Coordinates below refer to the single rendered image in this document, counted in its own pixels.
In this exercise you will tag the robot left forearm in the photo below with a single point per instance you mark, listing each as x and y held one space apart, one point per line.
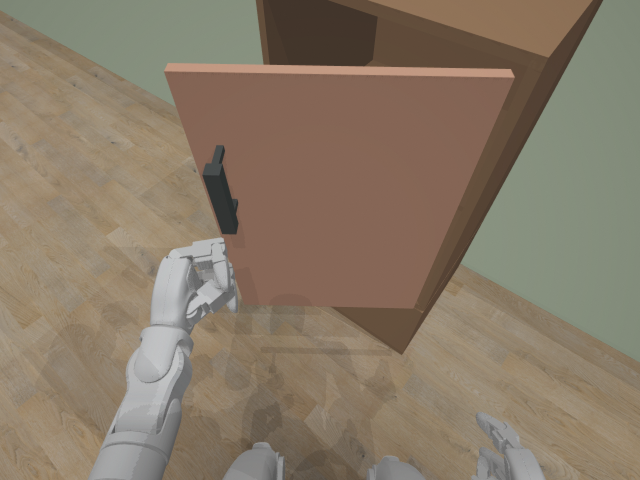
140 440

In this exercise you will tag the robot left shin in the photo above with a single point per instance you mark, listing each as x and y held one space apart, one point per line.
261 445

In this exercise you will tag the left robot thigh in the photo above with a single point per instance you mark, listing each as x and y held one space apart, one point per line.
257 464

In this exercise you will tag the handle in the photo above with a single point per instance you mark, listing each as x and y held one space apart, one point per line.
216 183

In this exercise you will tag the cupboard door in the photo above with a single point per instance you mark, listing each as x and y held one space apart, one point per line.
347 177

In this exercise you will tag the robot left hand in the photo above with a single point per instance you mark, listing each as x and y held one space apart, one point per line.
177 282

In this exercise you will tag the robot right hand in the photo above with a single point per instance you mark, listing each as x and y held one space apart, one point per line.
518 463

